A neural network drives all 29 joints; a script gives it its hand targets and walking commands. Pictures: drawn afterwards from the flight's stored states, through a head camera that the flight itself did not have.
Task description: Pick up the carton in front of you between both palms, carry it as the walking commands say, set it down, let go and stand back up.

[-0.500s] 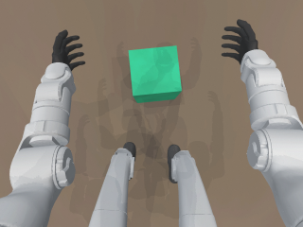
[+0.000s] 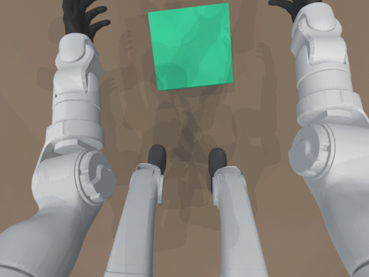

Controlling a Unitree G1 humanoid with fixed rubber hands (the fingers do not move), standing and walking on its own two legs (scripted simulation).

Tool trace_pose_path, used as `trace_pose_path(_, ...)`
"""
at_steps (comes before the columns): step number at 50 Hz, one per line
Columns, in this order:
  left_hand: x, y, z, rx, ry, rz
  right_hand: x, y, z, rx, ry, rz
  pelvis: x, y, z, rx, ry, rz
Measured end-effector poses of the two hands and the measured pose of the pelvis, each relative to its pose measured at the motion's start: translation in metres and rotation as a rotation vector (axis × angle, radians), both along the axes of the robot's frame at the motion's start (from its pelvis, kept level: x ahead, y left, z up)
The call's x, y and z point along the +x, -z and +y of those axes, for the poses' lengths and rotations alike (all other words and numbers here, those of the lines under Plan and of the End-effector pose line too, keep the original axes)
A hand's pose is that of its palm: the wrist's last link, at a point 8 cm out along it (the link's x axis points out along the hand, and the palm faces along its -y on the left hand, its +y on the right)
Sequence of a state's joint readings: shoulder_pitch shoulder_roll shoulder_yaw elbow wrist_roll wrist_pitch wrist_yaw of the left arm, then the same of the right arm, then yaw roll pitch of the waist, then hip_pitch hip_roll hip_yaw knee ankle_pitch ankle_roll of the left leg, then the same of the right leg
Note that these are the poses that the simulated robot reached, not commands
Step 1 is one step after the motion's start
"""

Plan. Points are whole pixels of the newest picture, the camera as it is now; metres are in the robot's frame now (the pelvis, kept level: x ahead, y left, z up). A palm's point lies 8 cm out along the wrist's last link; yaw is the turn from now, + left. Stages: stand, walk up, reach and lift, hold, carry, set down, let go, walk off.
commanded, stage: reach and lift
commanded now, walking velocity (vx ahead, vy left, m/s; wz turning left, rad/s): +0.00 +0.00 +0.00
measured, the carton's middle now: (191, 55) +0.52 +0.00 -0.52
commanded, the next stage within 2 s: none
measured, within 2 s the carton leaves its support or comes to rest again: leaves its support in 1.56 s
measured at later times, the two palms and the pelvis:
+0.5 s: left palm (123, 57) +0.49 +0.19 -0.39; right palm (262, 46) +0.53 -0.19 -0.39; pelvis -0.05 +0.00 -0.22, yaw +2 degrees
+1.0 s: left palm (130, 57) +0.50 +0.18 -0.45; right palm (246, 44) +0.54 -0.16 -0.45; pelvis -0.06 +0.00 -0.27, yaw +2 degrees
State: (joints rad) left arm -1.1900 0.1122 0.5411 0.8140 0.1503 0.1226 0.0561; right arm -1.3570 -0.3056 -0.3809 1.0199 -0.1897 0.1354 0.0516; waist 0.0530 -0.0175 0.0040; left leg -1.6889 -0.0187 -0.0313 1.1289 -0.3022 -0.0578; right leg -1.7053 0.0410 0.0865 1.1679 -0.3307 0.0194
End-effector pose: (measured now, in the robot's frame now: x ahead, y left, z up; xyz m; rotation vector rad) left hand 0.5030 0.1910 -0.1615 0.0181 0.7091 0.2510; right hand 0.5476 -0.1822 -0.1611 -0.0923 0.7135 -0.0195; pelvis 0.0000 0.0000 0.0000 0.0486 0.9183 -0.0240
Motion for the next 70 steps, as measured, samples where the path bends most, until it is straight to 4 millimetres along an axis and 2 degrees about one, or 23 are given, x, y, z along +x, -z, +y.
trace_pose_path(3, -0.007, 0.032, 0.000, -0.012, -0.015, 0.019, -0.008, 0.033, 0.005, -0.004, 0.010, 0.021, 0.003, 0.021, 0.000, 0.001, -0.006, 0.046)
trace_pose_path(7, -0.003, 0.076, 0.004, 0.001, -0.016, 0.004, -0.007, 0.079, 0.008, -0.004, 0.021, 0.006, 0.003, 0.063, 0.002, -0.001, -0.015, 0.088)
trace_pose_path(11, 0.002, 0.121, 0.008, 0.013, -0.007, -0.016, -0.006, 0.127, 0.005, -0.014, 0.028, -0.016, -0.004, 0.107, 0.003, 0.004, -0.023, 0.089)
trace_pose_path(15, -0.004, 0.164, 0.007, 0.009, 0.004, -0.006, -0.011, 0.171, -0.002, -0.023, 0.034, -0.027, -0.014, 0.146, 0.005, 0.012, -0.017, 0.060)
trace_pose_path(18, -0.006, 0.188, 0.003, 0.007, 0.017, -0.010, -0.013, 0.193, -0.007, -0.021, 0.044, -0.044, -0.024, 0.173, 0.005, 0.015, -0.016, 0.023)
trace_pose_path(24, -0.007, 0.223, -0.005, -0.009, 0.031, -0.004, -0.018, 0.227, -0.008, -0.020, 0.045, -0.031, -0.048, 0.219, 0.004, 0.015, -0.017, -0.084)
trace_pose_path(28, -0.012, 0.248, -0.003, -0.014, 0.021, 0.018, -0.023, 0.254, -0.003, -0.012, 0.030, -0.001, -0.064, 0.240, 0.002, 0.013, -0.018, -0.159)
trace_pose_path(32, -0.019, 0.271, 0.000, -0.033, 0.013, 0.035, -0.029, 0.276, 0.007, -0.024, 0.003, 0.033, -0.072, 0.252, 0.000, 0.008, -0.022, -0.246)
trace_pose_path(36, -0.018, 0.283, 0.002, -0.018, 0.020, 0.038, -0.024, 0.282, 0.014, -0.005, 0.000, 0.011, -0.072, 0.258, 0.000, 0.003, -0.022, -0.290)
trace_pose_path(46, 0.006, 0.280, -0.007, -0.028, 0.033, 0.003, -0.001, 0.283, 0.017, -0.011, -0.021, -0.018, -0.060, 0.268, 0.001, 0.008, -0.023, -0.300)
trace_pose_path(55, -0.009, 0.290, -0.014, -0.038, 0.030, 0.013, -0.013, 0.290, 0.026, -0.002, -0.039, -0.007, -0.060, 0.270, 0.000, 0.009, -0.023, -0.298)
trace_pose_path(61, -0.007, 0.283, -0.036, -0.067, 0.058, 0.004, -0.015, 0.284, 0.034, -0.010, -0.046, 0.005, -0.067, 0.269, 0.000, 0.008, -0.022, -0.319)
trace_pose_path(70, -0.006, 0.283, -0.032, -0.087, 0.061, 0.029, -0.014, 0.283, 0.034, 0.014, -0.070, 0.049, -0.063, 0.271, -0.002, 0.011, -0.017, -0.320)
